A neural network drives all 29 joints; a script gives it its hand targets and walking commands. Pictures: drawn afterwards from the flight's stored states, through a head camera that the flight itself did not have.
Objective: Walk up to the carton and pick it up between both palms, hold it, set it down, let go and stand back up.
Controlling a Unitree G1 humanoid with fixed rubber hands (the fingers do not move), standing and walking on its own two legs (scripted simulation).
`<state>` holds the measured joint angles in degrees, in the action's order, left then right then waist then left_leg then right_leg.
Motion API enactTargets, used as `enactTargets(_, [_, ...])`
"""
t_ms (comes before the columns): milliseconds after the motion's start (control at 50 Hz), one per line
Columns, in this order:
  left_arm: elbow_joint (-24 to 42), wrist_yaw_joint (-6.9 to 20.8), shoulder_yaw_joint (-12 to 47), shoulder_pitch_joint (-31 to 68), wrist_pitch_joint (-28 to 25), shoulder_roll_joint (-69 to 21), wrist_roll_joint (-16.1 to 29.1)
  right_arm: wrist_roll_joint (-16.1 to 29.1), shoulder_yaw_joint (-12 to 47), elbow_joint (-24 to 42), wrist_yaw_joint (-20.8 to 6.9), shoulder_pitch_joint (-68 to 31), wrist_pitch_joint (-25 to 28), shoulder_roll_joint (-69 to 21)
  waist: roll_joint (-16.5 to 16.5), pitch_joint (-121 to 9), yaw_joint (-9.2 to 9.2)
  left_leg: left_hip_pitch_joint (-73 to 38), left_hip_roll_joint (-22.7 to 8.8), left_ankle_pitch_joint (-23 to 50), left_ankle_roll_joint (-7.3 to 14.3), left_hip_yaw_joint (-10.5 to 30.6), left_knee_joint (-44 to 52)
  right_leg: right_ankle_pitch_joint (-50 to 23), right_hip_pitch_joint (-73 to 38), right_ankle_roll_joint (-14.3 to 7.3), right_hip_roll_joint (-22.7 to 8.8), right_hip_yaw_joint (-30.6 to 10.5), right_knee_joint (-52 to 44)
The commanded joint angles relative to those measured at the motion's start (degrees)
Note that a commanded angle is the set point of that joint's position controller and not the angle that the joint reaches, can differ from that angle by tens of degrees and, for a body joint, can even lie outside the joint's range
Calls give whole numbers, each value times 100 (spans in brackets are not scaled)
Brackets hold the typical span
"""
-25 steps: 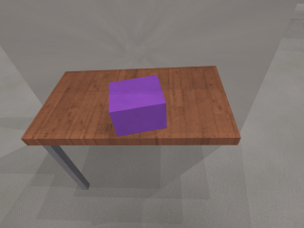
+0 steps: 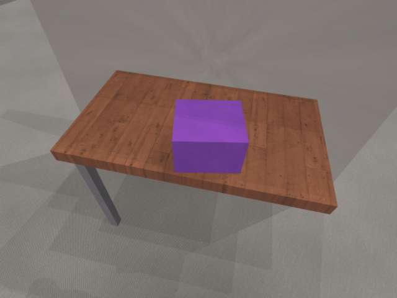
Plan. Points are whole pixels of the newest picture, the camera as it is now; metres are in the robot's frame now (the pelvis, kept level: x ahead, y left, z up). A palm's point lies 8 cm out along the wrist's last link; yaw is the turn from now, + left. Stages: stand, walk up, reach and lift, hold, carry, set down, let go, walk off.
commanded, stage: stand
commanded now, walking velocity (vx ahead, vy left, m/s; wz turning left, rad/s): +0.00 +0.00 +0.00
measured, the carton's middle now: (208, 136) +0.58 +0.00 -0.06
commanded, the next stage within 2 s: none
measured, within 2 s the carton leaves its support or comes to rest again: neither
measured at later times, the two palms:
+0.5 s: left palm out of the picture +0.02 +0.22 -0.15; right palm out of the picture +0.00 -0.21 -0.15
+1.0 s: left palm out of the picture -0.01 +0.21 -0.14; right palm out of the picture +0.03 -0.23 -0.15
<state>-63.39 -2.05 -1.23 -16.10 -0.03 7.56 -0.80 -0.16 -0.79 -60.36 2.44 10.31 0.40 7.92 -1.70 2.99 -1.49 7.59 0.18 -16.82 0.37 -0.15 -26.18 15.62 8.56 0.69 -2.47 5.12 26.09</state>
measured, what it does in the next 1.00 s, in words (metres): stands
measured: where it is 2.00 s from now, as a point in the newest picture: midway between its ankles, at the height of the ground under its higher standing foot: outside the picture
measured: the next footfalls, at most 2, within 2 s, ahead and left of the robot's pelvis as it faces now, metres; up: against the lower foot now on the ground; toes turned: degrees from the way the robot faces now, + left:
none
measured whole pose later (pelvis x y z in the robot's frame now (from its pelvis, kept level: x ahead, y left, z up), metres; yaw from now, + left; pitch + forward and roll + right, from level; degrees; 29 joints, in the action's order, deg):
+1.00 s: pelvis +0.01 -0.01 +0.00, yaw +3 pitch -3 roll +0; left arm -65.2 -3.0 -1.8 -14.2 0.4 7.5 -0.5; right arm 0.3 -0.3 -64.2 3.5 13.0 0.4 8.3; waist 0.5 5.1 -0.6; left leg 5.3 0.0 -16.0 -0.7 2.5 -24.2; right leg 16.0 4.9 0.1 -2.5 8.2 23.9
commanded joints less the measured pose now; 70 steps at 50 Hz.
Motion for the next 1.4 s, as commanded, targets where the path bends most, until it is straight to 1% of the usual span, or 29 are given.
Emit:
enactTargets(0, [60, -59, -108, -397, -76, 563, -3, 26, -134, -79, 57, 704, 69, 782, 334, 381, 163, 341, -607, 1737, 99, 569, 761, -1173, -24, -60, -406, -403, -511])
enactTargets(80, [5, -80, -128, -332, -72, 550, -12, 33, -122, -100, 64, 660, 105, 665, 141, 238, 142, 237, -609, 1740, 118, 548, 735, -1185, -128, -68, -433, -362, -545])
enactTargets(100, [-12, -88, -128, -326, -71, 557, -6, 27, -119, -97, 59, 632, 114, 649, 31, 180, 148, 203, -618, 1841, 134, 553, 721, -1288, -206, -84, -440, -379, -524])
enactTargets(160, [-27, -86, -135, -252, -78, 564, 15, 24, -112, -164, 53, 710, 129, 677, 20, 66, 151, 203, -604, 2039, 130, 528, 711, -1360, -329, -84, -452, -338, -480])
enactTargets(240, [-17, -95, -157, -186, -62, 594, 25, 13, -92, -238, 63, 762, 137, 673, 208, -68, 134, 181, -607, 2301, 122, 524, 671, -1367, -471, -85, -460, -299, -427])
enactTargets(360, [-34, -101, -169, -163, -45, 664, 43, 8, -59, -333, 87, 922, 135, 642, 174, -184, 112, 93, -601, 2740, 112, 491, 538, -1736, -578, -101, -488, -234, -299])
enactTargets(380, [-44, -104, -160, -161, -40, 633, 42, 10, -55, -335, 87, 949, 138, 651, 244, -205, 115, 40, -612, 2888, 116, 497, 523, -1793, -577, -100, -482, -217, -286])
enactTargets(480, [-16, -121, -178, -145, -22, 676, 47, 24, -31, -351, 118, 1042, 131, 611, 221, -31, 105, 165, -600, 3064, 76, 488, 459, -2013, -617, -73, -504, -187, -260])
enactTargets(560, [-30, -132, -167, -160, -4, 621, 31, 27, -40, -347, 129, 1008, 108, 609, 257, 91, 94, 228, -583, 2809, 59, 479, 466, -1951, -579, -60, -521, -162, -340])
enactTargets(580, [-34, -136, -171, -142, 0, 657, 26, 19, -37, -348, 136, 1024, 101, 602, 152, 140, 122, 242, -588, 2771, 52, 494, 479, -1968, -588, -51, -518, -157, -357])
enactTargets(620, [-24, -139, -166, -152, -1, 632, 24, 32, -46, -339, 137, 1037, 97, 624, 218, 108, 128, 255, -579, 2774, 51, 504, 469, -2019, -648, -48, -521, -152, -375])
enactTargets(640, [-21, -137, -167, -132, 2, 662, 32, 38, -41, -339, 132, 1048, 95, 619, 173, 114, 136, 281, -578, 2716, 37, 496, 486, -1973, -641, -55, -530, -146, -377])
enactTargets(660, [18, -132, -174, -114, -3, 665, 31, 40, -40, -314, 138, 1029, 100, 635, 256, 79, 131, 257, -582, 2779, 40, 519, 474, -2005, -674, -57, -555, -160, -385])
enactTargets(700, [-7, -140, -173, -162, -7, 657, 25, 36, -59, -305, 147, 935, 95, 637, 185, 171, 118, 211, -584, 2723, 21, 503, 452, -2024, -581, -50, -541, -140, -448])
enactTargets(720, [-2, -141, -171, -180, -15, 640, 28, 43, -61, -285, 144, 904, 92, 643, 251, 70, 109, 123, -567, 2767, 25, 492, 446, -2072, -581, -55, -555, -153, -431])
enactTargets(740, [6, -142, -178, -151, -25, 681, 28, 43, -57, -280, 145, 904, 89, 624, 139, 117, 138, 142, -579, 2732, 14, 502, 450, -2109, -570, -57, -554, -161, -447])
enactTargets(780, [15, -136, -171, -137, -24, 640, 29, 44, -70, -275, 143, 887, 81, 666, 229, 120, 145, 167, -572, 2664, 9, 505, 462, -2019, -605, -59, -566, -156, -481])
enactTargets(820, [-3, -137, -173, -177, -28, 654, 21, 40, -67, -260, 142, 821, 74, 663, 202, 35, 131, 77, -568, 2624, 9, 493, 468, -2017, -595, -67, -560, -150, -495])
enactTargets(900, [20, -127, -156, -164, -21, 602, 18, 41, -48, -265, 147, 808, 60, 636, 187, 155, 147, 200, -573, 2402, -8, 517, 539, -1801, -602, -69, -560, -149, -591])
enactTargets(960, [16, -120, -159, -234, -26, 625, 26, 42, -45, -234, 140, 714, 47, 642, 247, 133, 106, 166, -564, 2176, -34, 501, 551, -1650, -541, -81, -557, -163, -673])
enactTargets(1020, [-2, -119, -148, -289, -33, 630, 18, 40, -43, -229, 137, 728, 39, 668, 131, 183, 115, 150, -569, 2048, -43, 509, 580, -1575, -504, -88, -559, -170, -699])
enactTargets(1080, [13, -115, -135, -328, -42, 631, 36, 51, -23, -250, 137, 758, 41, 644, 234, 191, 104, 268, -560, 1886, -69, 519, 602, -1476, -552, -101, -563, -193, -749])
enactTargets(1120, [33, -112, -150, -319, -40, 695, 22, 39, -23, -256, 135, 767, 37, 648, 121, 199, 113, 262, -553, 1762, -81, 505, 640, -1386, -523, -100, -559, -190, -748])
enactTargets(1180, [32, -103, -139, -388, -33, 648, 25, 40, -13, -275, 136, 806, 34, 652, 107, 289, 105, 354, -555, 1625, -76, 532, 645, -1263, -479, -110, -556, -180, -781])
enactTargets(1200, [38, -104, -125, -405, -33, 606, 31, 46, -10, -265, 130, 772, 27, 663, 196, 316, 93, 373, -555, 1537, -86, 524, 651, -1132, -419, -112, -557, -196, -820])
enactTargets(1220, [52, -103, -127, -404, -35, 630, 27, 47, -12, -271, 127, 804, 26, 648, 124, 330, 107, 389, -546, 1430, -87, 537, 667, -1047, -413, -101, -533, -198, -833])
enactTargets(1240, [66, -101, -125, -402, -34, 626, 41, 47, 0, -263, 128, 797, 25, 635, 229, 306, 100, 419, -537, 1373, -85, 534, 676, -968, -395, -121, -543, -225, -844])
enactTargets(1320, [76, -97, -121, -448, -35, 637, 34, 44, 21, -296, 125, 836, 28, 607, 205, 377, 65, 526, -521, 1194, -111, 527, 698, -853, -361, -134, -538, -222, -861])
enactTargets(1380, [83, -98, -101, -515, -34, 631, 38, 47, 10, -276, 129, 820, 25, 639, 301, 396, 55, 560, -512, 1031, -129, 521, 704, -725, -282, -142, -543, -259, -901])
